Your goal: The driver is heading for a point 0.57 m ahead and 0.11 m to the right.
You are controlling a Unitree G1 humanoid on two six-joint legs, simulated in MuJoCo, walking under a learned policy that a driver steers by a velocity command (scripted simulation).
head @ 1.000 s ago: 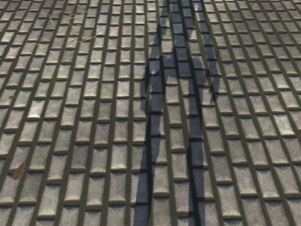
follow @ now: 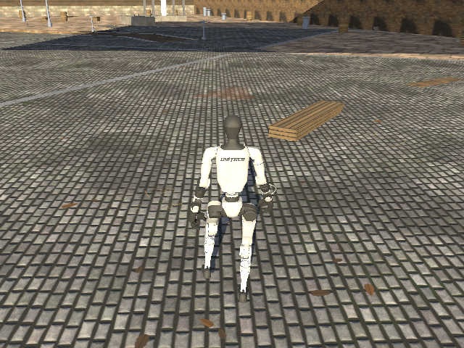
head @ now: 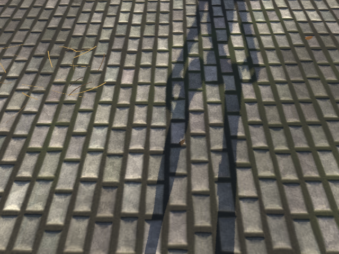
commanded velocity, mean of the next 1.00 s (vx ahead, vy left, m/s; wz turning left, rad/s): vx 0.43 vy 0.00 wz -0.29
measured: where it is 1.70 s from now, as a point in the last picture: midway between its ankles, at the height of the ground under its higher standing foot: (191, 236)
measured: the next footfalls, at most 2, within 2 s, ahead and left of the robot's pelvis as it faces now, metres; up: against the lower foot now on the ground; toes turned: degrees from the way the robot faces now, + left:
left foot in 0.24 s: +0.33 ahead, +0.16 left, +0.00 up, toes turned +1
right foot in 0.80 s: +0.59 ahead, -0.14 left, +0.00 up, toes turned -20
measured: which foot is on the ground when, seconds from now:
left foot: up 0.00-0.22, down 0.24-0.80, up 0.82-1.00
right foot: down 0.00-0.24, up 0.26-0.78, down 0.80-1.00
